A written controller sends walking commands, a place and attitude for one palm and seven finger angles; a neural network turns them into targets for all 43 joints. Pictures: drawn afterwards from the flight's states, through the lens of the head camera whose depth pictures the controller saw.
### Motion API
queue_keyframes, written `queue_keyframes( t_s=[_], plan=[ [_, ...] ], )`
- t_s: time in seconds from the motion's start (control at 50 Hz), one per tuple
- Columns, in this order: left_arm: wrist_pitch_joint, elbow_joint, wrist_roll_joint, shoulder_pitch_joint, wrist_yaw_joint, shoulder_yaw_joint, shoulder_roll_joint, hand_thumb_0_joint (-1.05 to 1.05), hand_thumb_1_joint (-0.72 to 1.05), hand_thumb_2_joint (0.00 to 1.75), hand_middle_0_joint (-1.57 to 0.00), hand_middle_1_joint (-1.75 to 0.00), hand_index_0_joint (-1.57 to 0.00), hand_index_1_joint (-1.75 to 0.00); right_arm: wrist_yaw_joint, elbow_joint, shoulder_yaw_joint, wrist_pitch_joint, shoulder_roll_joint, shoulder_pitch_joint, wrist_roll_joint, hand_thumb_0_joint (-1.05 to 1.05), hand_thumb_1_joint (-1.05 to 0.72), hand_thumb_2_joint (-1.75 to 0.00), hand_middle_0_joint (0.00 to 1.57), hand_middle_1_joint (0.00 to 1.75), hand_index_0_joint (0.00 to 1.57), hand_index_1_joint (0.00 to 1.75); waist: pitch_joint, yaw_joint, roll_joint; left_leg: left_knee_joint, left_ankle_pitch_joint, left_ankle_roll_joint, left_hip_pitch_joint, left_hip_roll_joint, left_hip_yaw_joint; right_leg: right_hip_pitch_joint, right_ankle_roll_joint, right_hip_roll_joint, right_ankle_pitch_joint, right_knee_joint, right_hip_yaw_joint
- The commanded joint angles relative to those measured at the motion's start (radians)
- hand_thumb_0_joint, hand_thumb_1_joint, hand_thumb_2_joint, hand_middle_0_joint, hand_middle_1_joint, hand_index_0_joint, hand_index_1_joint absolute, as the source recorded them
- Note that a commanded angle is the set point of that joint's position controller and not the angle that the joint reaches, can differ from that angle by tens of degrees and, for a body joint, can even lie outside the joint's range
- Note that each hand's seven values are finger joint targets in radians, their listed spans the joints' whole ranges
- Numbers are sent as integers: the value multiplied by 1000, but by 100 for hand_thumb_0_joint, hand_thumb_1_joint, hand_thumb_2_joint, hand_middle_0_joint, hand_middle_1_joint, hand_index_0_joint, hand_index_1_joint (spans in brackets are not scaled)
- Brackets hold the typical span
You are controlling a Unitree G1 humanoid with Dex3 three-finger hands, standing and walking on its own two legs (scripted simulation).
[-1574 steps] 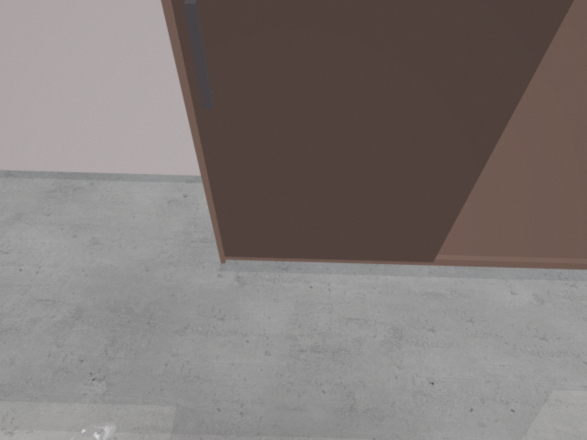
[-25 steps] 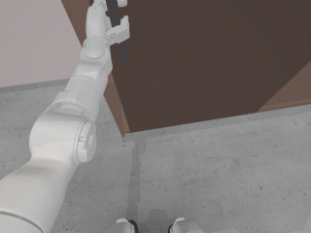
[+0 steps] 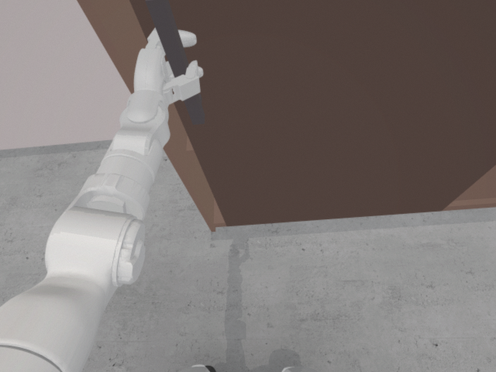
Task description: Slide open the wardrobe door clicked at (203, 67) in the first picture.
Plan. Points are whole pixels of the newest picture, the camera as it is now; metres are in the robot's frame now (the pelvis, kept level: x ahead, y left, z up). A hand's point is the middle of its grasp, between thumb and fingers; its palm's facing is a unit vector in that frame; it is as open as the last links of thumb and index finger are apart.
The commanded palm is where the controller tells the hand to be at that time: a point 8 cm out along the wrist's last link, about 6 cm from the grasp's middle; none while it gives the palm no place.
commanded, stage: step sideways, sliding the door along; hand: left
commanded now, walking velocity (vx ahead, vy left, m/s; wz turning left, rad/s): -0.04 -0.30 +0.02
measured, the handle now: (182, 61) +0.58 +0.08 +0.13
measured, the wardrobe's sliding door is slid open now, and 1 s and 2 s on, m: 0.05 0.35 0.42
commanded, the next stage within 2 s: stop walking and hold the door there in 1.96 s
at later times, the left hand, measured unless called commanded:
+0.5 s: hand (248, 75) +0.53 -0.02 +0.13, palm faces +0.23 -0.94 -0.24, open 6.7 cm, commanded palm +0.50 -0.07 +0.13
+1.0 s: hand (386, 62) +0.53 -0.23 +0.13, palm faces -0.02 -1.00 -0.05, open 6.4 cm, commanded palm +0.51 -0.25 +0.13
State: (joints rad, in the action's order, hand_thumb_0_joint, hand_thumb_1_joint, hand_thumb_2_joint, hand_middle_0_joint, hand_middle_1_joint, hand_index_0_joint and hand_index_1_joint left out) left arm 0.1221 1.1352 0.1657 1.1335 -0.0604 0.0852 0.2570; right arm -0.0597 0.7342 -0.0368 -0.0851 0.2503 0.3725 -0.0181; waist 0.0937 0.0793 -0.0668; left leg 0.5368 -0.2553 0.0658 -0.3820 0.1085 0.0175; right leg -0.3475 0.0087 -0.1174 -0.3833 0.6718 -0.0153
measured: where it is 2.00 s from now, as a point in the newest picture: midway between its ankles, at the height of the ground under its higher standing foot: (389, 363)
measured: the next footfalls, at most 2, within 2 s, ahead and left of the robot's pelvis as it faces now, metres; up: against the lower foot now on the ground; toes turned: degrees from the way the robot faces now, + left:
right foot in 0.32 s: +0.21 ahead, -0.22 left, +0.00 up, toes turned +10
left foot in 0.64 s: +0.05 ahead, -0.15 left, +0.00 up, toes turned +27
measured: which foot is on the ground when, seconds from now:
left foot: down 0.00-0.36, up 0.38-0.62, down 0.64-0.90, up 0.92-1.00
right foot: down 0.00-0.14, up 0.16-0.30, down 0.32-0.64, up 0.66-0.80, down 0.82-1.00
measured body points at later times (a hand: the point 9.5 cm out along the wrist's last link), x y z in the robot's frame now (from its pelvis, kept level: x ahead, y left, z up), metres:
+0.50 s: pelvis +0.09 -0.21 -0.01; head +0.24 -0.26 +0.41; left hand +0.51 +0.03 +0.14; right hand +0.33 -0.40 -0.18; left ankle -0.02 -0.04 -0.65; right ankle +0.17 -0.23 -0.73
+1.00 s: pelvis +0.21 -0.30 +0.00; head +0.38 -0.31 +0.41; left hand +0.52 -0.18 +0.13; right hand +0.49 -0.37 -0.14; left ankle +0.08 -0.19 -0.67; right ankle +0.29 -0.36 -0.72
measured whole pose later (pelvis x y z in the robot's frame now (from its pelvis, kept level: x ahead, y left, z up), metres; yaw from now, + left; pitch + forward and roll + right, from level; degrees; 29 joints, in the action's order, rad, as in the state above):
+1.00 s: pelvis +0.21 -0.30 +0.00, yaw +18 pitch +4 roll +3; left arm 0.17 -0.17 -0.01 0.26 -0.05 -0.41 -0.08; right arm 0.03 0.50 0.01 -0.11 0.22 -0.01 -0.03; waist 0.29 -0.10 -0.16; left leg 0.95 -0.59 0.01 -0.36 0.04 -0.07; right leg -0.50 0.05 0.02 -0.21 0.71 -0.04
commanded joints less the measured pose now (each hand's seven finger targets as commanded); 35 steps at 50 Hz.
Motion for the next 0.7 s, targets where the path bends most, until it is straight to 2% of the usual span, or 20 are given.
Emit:
queue_keyframes(
  t_s=[0.0, 0.04, 0.06, 0.08, 0.1, 0.12, 0.14, 0.16, 0.18, 0.22, 0.3, 0.32, 0.34, 0.36, 0.4, 0.54, 0.58, 0.6, 0.62, 0.68],
  plan=[
    [90, -393, -65, 529, 84, -203, -210, 0, 90, 90, -45, -140, -45, -140, 2, -70, -15, -31, 107, 69, -29, 0, -90, -90, 20, 30, 20, 30, -539, 60, -6, 170, 645, -105, 388, 64, 18, 180, -15, 95, 673, -310, 77],
    [67, -381, -81, 472, 83, -267, -270, 0, 90, 90, -45, -140, -45, -140, -5, -120, -17, -29, 112, -59, -55, 0, -90, -90, 20, 30, 20, 30, -487, 32, 344, 291, -94, -84, -34, -88, -115, 573, -149, 185, 1631, -216, 101],
    [68, -370, -84, 454, 87, -264, -268, 0, 90, 90, -45, -140, -45, -140, 2, -110, -21, -38, 119, -60, -55, 0, -90, -90, 20, 30, 20, 30, -442, 32, 359, 263, -216, -78, -66, -136, -149, 573, -481, 153, 1792, -189, 58],
    [81, -415, -96, 499, 90, -276, -259, 0, 90, 90, -45, -140, -45, -140, 6, -74, -33, -57, 112, -31, -63, 0, -90, -90, 20, 30, 20, 30, -418, 66, 359, 102, -153, -115, 132, -128, -183, 389, -623, 23, 1831, -33, -50],
    [97, -479, -83, 549, 82, -299, -247, 0, 90, 90, -45, -140, -45, -140, -12, -17, -46, -66, 145, -14, -65, 0, -90, -90, 20, 30, 20, 30, -492, 144, 161, -104, 197, -176, 505, -2, -125, 23, -412, -34, 1590, 411, -104],
    [122, -568, -50, 565, 77, -281, -243, 0, 90, 90, -45, -140, -45, -140, -5, -24, -79, -68, 194, 15, -8, 0, -90, -90, 20, 30, 20, 30, -599, 161, -302, -35, 1286, -305, 935, 348, 273, -490, -196, -31, 194, 915, 33],
    [109, -610, -52, 594, 79, -242, -206, 0, 90, 90, -45, -140, -45, -140, 39, -69, -71, -54, 182, -95, 12, 0, -90, -90, 20, 30, 20, 30, -599, 59, -206, 15, 1157, -256, 946, 361, 278, -484, -14, -4, -215, 985, 164],
    [73, -546, -61, 558, 87, -227, -222, 0, 90, 90, -45, -140, -45, -140, 60, -102, -69, -26, 175, -139, -12, 0, -90, -90, 20, 30, 20, 30, -452, 29, -169, 35, 1035, -220, 961, 350, 215, -665, 23, 67, -280, 762, 206],
    [72, -479, -62, 493, 96, -223, -240, 0, 90, 90, -45, -140, -45, -140, 52, -99, -63, -22, 153, -102, -15, 0, -90, -90, 20, 30, 20, 30, -379, 9, -127, 70, 869, -221, 833, 353, 198, -635, 32, 161, -279, 515, 262],
    [47, -517, -72, 435, 91, -259, -276, 0, 90, 90, -45, -140, -45, -140, 30, -106, -31, -31, 127, -57, -24, 0, -90, -90, 20, 30, 20, 30, -381, 0, -112, 55, 681, -153, 630, 205, -16, -263, -3, 128, 26, 116, 62],
    [54, -710, -82, 348, 124, -327, -288, 0, 90, 90, -45, -140, -45, -140, -17, -170, -12, -119, 95, -162, -37, 0, -90, -90, 20, 30, 20, 30, -335, -5, -215, 116, 315, -74, 274, 91, -187, 182, -67, 122, 480, -87, -68],
    [52, -690, -85, 247, 117, -322, -296, 0, 90, 90, -45, -140, -45, -140, -21, -156, -26, -119, 88, -144, -52, 0, -90, -90, 20, 30, 20, 30, -349, -32, -56, 281, 192, -49, 185, 32, -185, 267, -49, 178, 677, -127, 16],
    [50, -742, -100, 219, 114, -269, -208, 0, 90, 90, -45, -140, -45, -140, -13, -164, -53, -83, 90, -133, -55, 0, -90, -90, 20, 30, 20, 30, -467, -68, 501, 634, -253, -10, 20, -131, -116, 380, -69, 310, 935, -216, 320],
    [44, -811, -100, 249, 112, -249, -162, 0, 90, 90, -45, -140, -45, -140, -9, -165, -54, -78, 109, -174, -52, 0, -90, -90, 20, 30, 20, 30, -548, -75, 613, 786, -340, -46, 52, -153, 40, 323, -186, 324, 1100, -176, 319],
    [77, -978, -95, 272, 114, -386, -298, 0, 90, 90, -45, -140, -45, -140, -5, -157, -8, -109, 49, -272, -48, 0, -90, -90, 20, 30, 20, 30, -512, -35, 260, 634, -269, -50, -87, -127, 60, 465, -63, 351, 1198, -86, 218],
    [150, -1116, -112, 163, 78, -507, -402, 0, 90, 90, -45, -140, -45, -140, 41, -257, -27, -39, 83, -271, -56, 0, -90, -90, 20, 30, 20, 30, -566, -43, 282, 176, -207, -71, 97, -121, -39, 591, -102, 299, 1436, -119, 211],
    [154, -1133, -112, 162, 86, -574, -430, 0, 90, 90, -45, -140, -45, -140, 55, -258, -45, -14, 101, -261, -42, 0, -90, -90, 20, 30, 20, 30, -548, -2, 196, -73, 70, -116, 430, 2, -39, 281, -180, 202, 1216, 30, 138],
    [158, -1175, -92, 177, 84, -607, -449, 0, 90, 90, -45, -140, -45, -140, 65, -276, -56, -17, 129, -264, -29, 0, -90, -90, 20, 30, 20, 30, -536, 5, -105, -109, 631, -194, 724, 271, 134, -123, -176, 169, 512, 287, 108],
    [166, -1167, -108, 130, 85, -599, -476, 0, 90, 90, -45, -140, -45, -140, 82, -303, -72, -28, 126, -285, -15, 0, -90, -90, 20, 30, 20, 30, -586, -62, -162, 10, 1035, -241, 850, 365, 130, -315, -62, 154, -49, 468, 163],
    [148, -1214, -147, 84, 116, -670, -576, 0, 90, 90, -45, -140, -45, -140, 107, -352, -32, -52, 51, -227, -20, 0, -90, -90, 20, 30, 20, 30, -485, -39, -32, 119, 1014, -179, 852, 249, -92, -455, -22, 166, -51, 303, 36]
  ],
)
